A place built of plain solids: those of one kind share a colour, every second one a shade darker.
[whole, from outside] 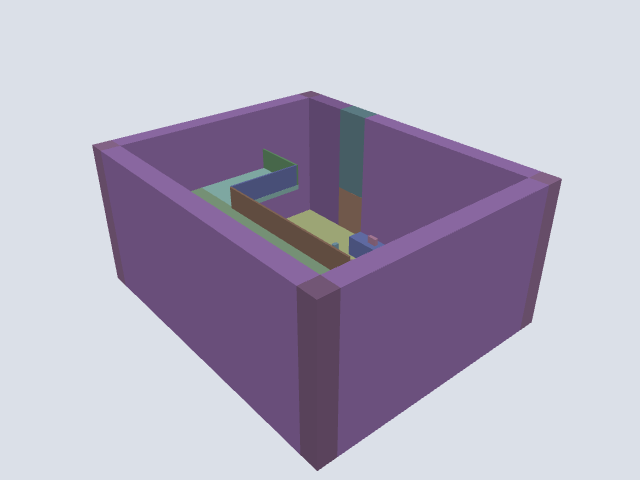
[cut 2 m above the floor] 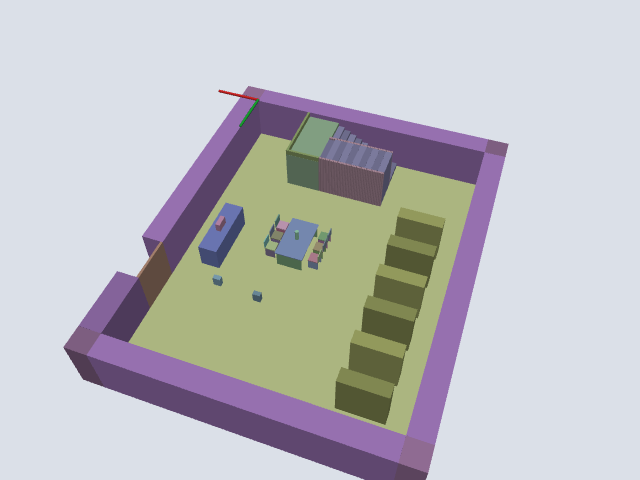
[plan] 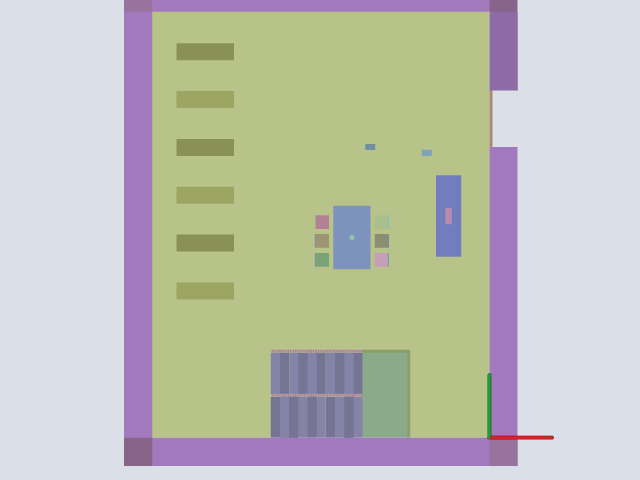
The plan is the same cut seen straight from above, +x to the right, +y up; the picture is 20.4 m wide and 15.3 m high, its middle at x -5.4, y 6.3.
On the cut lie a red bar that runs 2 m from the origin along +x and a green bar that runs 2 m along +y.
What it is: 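A two-storey reading room whose mezzanine is reached by a dog-leg stair, one wing of it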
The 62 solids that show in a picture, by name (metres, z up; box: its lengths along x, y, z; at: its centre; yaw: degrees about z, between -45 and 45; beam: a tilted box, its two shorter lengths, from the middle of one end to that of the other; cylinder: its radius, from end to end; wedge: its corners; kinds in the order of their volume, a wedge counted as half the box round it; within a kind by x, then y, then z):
{
 "wall_1": {"box": [0.9, 13.58, 7.02], "at": [-11.2, 6.79, 3.21]},
 "wall_2": {"box": [10.75, 0.9, 7.02], "at": [-5.37, -0.45, 3.21]},
 "wall_3": {"box": [10.75, 0.9, 7.02], "at": [-5.37, 14.03, 3.21]},
 "wall_4": {"box": [0.9, 9.27, 7.02], "at": [0.45, 4.63, 3.21]},
 "wall_5": {"box": [0.9, 2.51, 7.02], "at": [0.45, 12.32, 3.21]},
 "floor_main_1": {"box": [10.75, 13.58, 0.3], "at": [-5.37, 6.79, -0.15]},
 "wall_corner_1": {"box": [0.9, 0.9, 7.02], "at": [-11.2, -0.45, 3.21]},
 "wall_corner_2": {"box": [0.9, 0.9, 7.02], "at": [-11.2, 14.03, 3.21]},
 "wall_corner_3": {"box": [0.9, 0.9, 7.02], "at": [0.45, -0.45, 3.21]},
 "wall_corner_4": {"box": [0.9, 0.9, 7.02], "at": [0.45, 14.03, 3.21]},
 "floor_1": {"box": [3.78, 13.58, 0.25], "at": [-8.86, 6.79, 3.41]},
 "floor_2": {"box": [1.52, 2.8, 2.07], "at": [-3.28, 1.4, 0.73]},
 "step_1": {"box": [0.29, 1.3, 0.46], "at": [-6.82, 0.65, -0.07]},
 "step_2": {"box": [0.29, 1.3, 3.67], "at": [-6.82, 2.05, 1.54]},
 "step_3": {"box": [0.29, 1.3, 0.62], "at": [-6.53, 0.65, 0.01]},
 "step_4": {"box": [0.29, 1.3, 3.51], "at": [-6.53, 2.05, 1.46]},
 "step_5": {"box": [0.29, 1.3, 0.78], "at": [-6.24, 0.65, 0.09]},
 "step_6": {"box": [0.29, 1.3, 3.35], "at": [-6.24, 2.05, 1.38]},
 "step_7": {"box": [0.29, 1.3, 0.94], "at": [-5.95, 0.65, 0.17]},
 "step_8": {"box": [0.29, 1.3, 3.19], "at": [-5.95, 2.05, 1.3]},
 "step_9": {"box": [0.29, 1.3, 1.1], "at": [-5.65, 0.65, 0.25]},
 "step_10": {"box": [0.29, 1.3, 3.03], "at": [-5.65, 2.05, 1.22]},
 "step_11": {"box": [0.29, 1.3, 1.26], "at": [-5.36, 0.65, 0.33]},
 "step_12": {"box": [0.29, 1.3, 2.87], "at": [-5.36, 2.05, 1.14]},
 "step_13": {"box": [0.29, 1.3, 1.42], "at": [-5.07, 0.65, 0.41]},
 "step_14": {"box": [0.29, 1.3, 2.71], "at": [-5.07, 2.05, 1.05]},
 "step_15": {"box": [0.29, 1.3, 1.59], "at": [-4.77, 0.65, 0.49]},
 "step_16": {"box": [0.29, 1.3, 2.55], "at": [-4.77, 2.05, 0.97]},
 "step_17": {"box": [0.29, 1.3, 1.75], "at": [-4.48, 0.65, 0.57]},
 "step_18": {"box": [0.29, 1.3, 2.39], "at": [-4.48, 2.05, 0.89]},
 "step_19": {"box": [0.29, 1.3, 1.91], "at": [-4.19, 0.65, 0.65]},
 "step_20": {"box": [0.29, 1.3, 2.23], "at": [-4.19, 2.05, 0.81]},
 "zub_stack_1": {"box": [1.83, 0.55, 2.07], "at": [-9.06, 4.68, 1.03]},
 "zub_stack_2": {"box": [1.83, 0.55, 2.07], "at": [-9.06, 6.2, 1.03]},
 "zub_stack_3": {"box": [1.83, 0.55, 2.07], "at": [-9.06, 7.73, 1.03]},
 "zub_stack_4": {"box": [1.83, 0.55, 2.07], "at": [-9.06, 9.25, 1.03]},
 "zub_stack_5": {"box": [1.83, 0.55, 2.07], "at": [-9.06, 10.78, 1.03]},
 "zub_stack_6": {"box": [1.83, 0.55, 2.07], "at": [-9.06, 12.3, 1.03]},
 "wall_head_1": {"box": [0.9, 1.8, 4.37], "at": [0.45, 10.16, 4.53]},
 "floor_mze_1": {"box": [3.91, 2.85, 0.25], "at": [-5.02, 12.15, 3.41]},
 "desk_counter_1": {"box": [0.8, 2.6, 1.05], "at": [-1.3, 7.06, 0.53]},
 "rail_guard_1": {"box": [0.1, 8.03, 1.07], "at": [-7.02, 6.72, 4.07]},
 "wall_leaf_1": {"box": [0.1, 1.8, 2.65], "at": [0.05, 10.16, 1.02]},
 "rail_1": {"box": [1.42, 0.1, 1.07], "at": [-3.33, 2.75, 2.3]},
 "rail_2": {"box": [0.1, 2.8, 1.07], "at": [-2.57, 1.4, 2.3]},
 "zmze_rail_guard_1": {"box": [3.9, 0.1, 1.07], "at": [-5.02, 10.78, 4.07]},
 "zmze_rail_1": {"box": [0.1, 2.84, 1.07], "at": [-3.12, 12.15, 4.07]},
 "zra_table_top_1": {"box": [1.19, 2.03, 0.04], "at": [-4.38, 6.38, 0.73]},
 "zclut_bag_1": {"box": [0.32, 0.2, 0.47], "at": [-3.8, 9.26, 0.18]},
 "zclut_bag_2": {"box": [0.32, 0.2, 0.47], "at": [-2.0, 9.08, 0.18]},
 "desk_screen_1": {"box": [0.2, 0.52, 0.37], "at": [-1.3, 7.06, 1.24]},
 "zra_table_end_1": {"box": [1.07, 0.04, 0.76], "at": [-4.38, 7.33, 0.33]},
 "zra_table_chair0n_seat_1": {"box": [0.44, 0.44, 0.05], "at": [-5.33, 5.67, 0.45]},
 "zra_table_chair0s_seat_1": {"box": [0.44, 0.44, 0.05], "at": [-3.44, 5.67, 0.45]},
 "zra_table_chair1n_seat_1": {"box": [0.44, 0.44, 0.05], "at": [-5.33, 6.27, 0.45]},
 "zra_table_chair1s_seat_1": {"box": [0.44, 0.44, 0.05], "at": [-3.44, 6.27, 0.45]},
 "zra_table_chair2n_seat_1": {"box": [0.44, 0.44, 0.05], "at": [-5.33, 6.87, 0.45]},
 "zra_table_chair2s_seat_1": {"box": [0.44, 0.44, 0.05], "at": [-3.44, 6.87, 0.45]},
 "zra_table_chair0s_back_1": {"box": [0.04, 0.44, 0.39], "at": [-3.22, 5.67, 0.67]},
 "zra_table_chair2s_back_1": {"box": [0.04, 0.44, 0.39], "at": [-3.22, 6.87, 0.67]},
 "zra_table_chair2n_side_1": {"box": [0.42, 0.03, 0.47], "at": [-5.33, 7.07, 0.18]},
 "zra_table_chair2s_side_1": {"box": [0.42, 0.03, 0.47], "at": [-3.44, 7.07, 0.18]}
}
